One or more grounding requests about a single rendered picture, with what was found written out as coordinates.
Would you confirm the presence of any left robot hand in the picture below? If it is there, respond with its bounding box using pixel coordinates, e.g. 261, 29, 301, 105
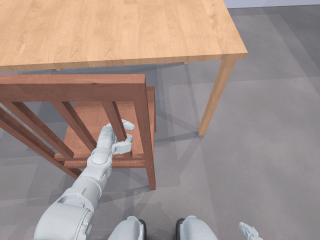
96, 119, 135, 155

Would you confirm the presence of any robot thigh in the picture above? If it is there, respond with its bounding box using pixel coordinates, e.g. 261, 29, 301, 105
179, 219, 218, 240
108, 219, 144, 240

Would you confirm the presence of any robot right thigh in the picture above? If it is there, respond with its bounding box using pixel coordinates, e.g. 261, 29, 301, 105
179, 219, 218, 240

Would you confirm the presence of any left robot upper arm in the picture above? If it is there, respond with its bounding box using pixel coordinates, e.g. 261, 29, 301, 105
29, 202, 94, 240

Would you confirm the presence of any right robot hand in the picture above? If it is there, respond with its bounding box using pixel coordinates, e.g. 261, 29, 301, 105
239, 222, 263, 240

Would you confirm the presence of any robot left thigh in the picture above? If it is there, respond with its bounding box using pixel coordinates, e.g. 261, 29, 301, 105
108, 219, 144, 240

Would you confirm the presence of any chair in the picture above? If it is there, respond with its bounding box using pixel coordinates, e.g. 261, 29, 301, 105
0, 74, 156, 190

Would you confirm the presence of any table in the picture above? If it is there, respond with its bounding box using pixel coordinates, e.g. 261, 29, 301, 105
0, 0, 248, 142

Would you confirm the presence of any robot left forearm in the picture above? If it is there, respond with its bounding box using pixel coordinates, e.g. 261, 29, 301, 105
33, 147, 113, 240

